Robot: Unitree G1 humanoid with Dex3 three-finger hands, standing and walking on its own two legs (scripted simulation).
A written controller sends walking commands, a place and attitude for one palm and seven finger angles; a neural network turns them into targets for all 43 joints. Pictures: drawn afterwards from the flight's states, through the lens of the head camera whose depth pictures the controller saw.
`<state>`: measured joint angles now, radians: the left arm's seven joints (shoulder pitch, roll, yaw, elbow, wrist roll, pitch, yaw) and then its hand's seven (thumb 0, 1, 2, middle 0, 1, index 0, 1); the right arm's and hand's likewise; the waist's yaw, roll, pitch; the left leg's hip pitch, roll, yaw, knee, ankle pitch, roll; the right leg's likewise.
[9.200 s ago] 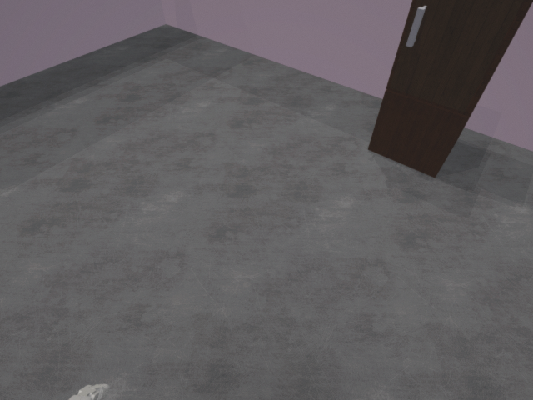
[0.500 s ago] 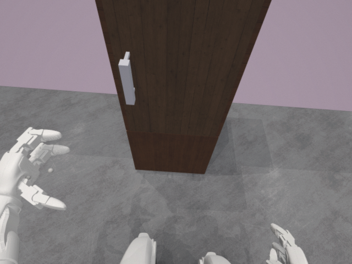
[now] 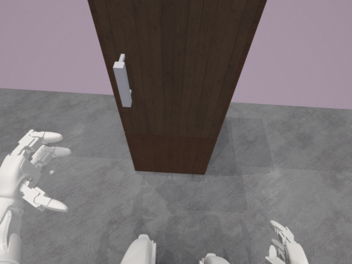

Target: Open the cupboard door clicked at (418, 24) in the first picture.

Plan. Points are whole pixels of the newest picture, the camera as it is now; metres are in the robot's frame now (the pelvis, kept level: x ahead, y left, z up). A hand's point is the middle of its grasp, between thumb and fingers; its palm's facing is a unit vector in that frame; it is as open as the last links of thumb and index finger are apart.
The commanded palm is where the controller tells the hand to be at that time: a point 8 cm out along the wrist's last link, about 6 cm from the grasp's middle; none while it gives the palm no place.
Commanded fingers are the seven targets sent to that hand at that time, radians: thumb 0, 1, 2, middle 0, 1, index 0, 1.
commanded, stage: move the hooked fingers beside the handle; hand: left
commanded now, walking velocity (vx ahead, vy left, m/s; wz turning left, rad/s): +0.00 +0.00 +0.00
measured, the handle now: (124, 81) +0.59 +0.18 +0.04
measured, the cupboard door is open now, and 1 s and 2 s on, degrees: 0 0 0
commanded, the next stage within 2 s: none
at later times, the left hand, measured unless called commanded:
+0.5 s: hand (70, 140) +0.37 +0.26 +0.05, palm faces +0.00 -1.00 -0.03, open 14.0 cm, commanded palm +0.35 +0.31 +0.05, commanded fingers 0.00 -0.50 0.30 -0.30 -1.20 -0.30 -1.20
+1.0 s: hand (84, 115) +0.44 +0.26 +0.05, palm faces +0.00 -1.00 -0.01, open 14.0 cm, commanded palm +0.43 +0.30 +0.05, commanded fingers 0.00 -0.50 0.30 -0.30 -1.20 -0.30 -1.20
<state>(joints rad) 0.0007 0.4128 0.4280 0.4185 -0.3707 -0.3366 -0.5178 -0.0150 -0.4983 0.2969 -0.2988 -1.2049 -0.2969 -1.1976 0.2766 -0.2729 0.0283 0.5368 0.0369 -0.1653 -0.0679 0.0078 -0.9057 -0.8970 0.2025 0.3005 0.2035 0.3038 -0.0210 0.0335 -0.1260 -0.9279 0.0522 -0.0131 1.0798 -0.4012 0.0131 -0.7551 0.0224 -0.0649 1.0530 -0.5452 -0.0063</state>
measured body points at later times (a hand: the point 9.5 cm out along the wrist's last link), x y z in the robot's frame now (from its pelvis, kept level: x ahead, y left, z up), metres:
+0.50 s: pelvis +0.00 +0.00 -0.01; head +0.08 +0.01 +0.44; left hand +0.36 +0.32 +0.06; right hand +0.11 -0.27 -0.10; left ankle +0.07 +0.11 -0.66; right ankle -0.02 -0.12 -0.66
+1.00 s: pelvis +0.00 +0.00 -0.02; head +0.11 +0.02 +0.42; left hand +0.44 +0.31 +0.05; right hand +0.06 -0.27 -0.12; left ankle +0.07 +0.11 -0.66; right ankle -0.02 -0.12 -0.66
